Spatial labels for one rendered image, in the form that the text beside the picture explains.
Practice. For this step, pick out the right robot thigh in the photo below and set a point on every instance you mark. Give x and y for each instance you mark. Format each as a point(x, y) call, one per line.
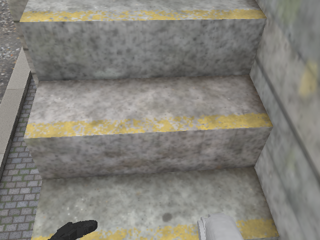
point(218, 226)

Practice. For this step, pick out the robot left hand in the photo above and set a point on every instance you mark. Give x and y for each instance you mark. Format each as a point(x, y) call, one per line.
point(73, 231)

